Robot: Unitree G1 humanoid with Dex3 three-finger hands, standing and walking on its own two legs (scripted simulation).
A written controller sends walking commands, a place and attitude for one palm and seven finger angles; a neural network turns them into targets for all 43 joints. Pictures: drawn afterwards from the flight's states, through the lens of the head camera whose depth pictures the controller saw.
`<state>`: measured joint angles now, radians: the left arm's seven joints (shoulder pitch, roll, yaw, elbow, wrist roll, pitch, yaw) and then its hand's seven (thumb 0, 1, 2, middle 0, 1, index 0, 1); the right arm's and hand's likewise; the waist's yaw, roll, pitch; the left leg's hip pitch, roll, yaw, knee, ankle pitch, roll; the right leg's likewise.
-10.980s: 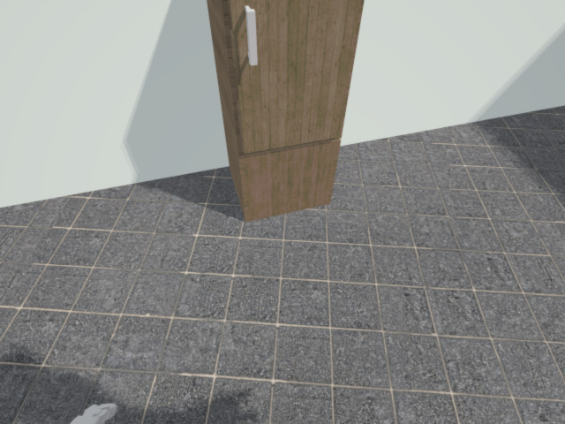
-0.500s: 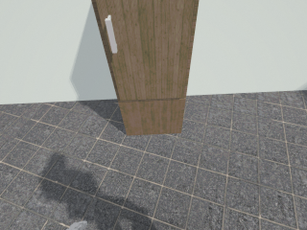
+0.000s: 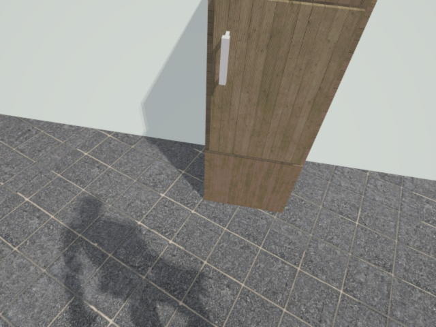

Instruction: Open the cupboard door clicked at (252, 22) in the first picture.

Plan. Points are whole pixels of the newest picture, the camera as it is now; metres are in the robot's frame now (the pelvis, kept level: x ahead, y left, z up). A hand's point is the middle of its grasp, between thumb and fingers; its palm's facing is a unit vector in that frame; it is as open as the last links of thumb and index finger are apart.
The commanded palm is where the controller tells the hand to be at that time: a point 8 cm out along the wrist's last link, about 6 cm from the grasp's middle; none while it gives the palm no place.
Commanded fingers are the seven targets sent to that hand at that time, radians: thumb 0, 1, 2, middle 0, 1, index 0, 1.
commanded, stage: take the last steps up to it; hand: left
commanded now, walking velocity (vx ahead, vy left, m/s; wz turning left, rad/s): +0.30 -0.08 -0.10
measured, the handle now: (225, 58) +0.82 +0.08 +0.09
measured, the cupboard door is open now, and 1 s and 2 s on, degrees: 0 0 0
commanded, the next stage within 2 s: come to a stop and stand still in 0.60 s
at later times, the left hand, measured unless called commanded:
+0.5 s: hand (174, 255) +0.30 +0.14 -0.17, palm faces -0.12 -0.97 -0.21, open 7.4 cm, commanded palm none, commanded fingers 0.00 0.90 0.90 -0.20 -0.30 -0.20 -0.30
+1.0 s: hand (190, 252) +0.32 +0.11 -0.18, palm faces +0.03 -0.98 -0.19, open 7.3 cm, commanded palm none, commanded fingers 0.00 0.90 0.90 -0.20 -0.30 -0.20 -0.30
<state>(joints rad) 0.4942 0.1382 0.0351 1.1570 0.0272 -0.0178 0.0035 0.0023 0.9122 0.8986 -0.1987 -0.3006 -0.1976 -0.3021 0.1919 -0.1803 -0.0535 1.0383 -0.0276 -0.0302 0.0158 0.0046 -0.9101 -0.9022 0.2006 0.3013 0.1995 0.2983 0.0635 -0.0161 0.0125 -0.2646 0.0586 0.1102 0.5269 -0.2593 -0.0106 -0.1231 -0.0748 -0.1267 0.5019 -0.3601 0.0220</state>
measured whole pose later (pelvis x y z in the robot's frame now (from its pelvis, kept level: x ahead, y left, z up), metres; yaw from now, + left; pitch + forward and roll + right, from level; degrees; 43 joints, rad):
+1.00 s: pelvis +0.29 -0.07 +0.00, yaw -4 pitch -2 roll +1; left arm 0.24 0.15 0.03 1.07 0.02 0.02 0.04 0.00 0.92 0.90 -0.20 -0.30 -0.20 -0.30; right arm 0.13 -0.15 -0.03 1.03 -0.02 0.01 -0.03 0.00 -0.92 -0.90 0.20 0.30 0.20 0.30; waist 0.04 -0.02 0.07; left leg -0.28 0.02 0.09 0.55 -0.22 0.01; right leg -0.24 -0.02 -0.14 0.59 -0.29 -0.03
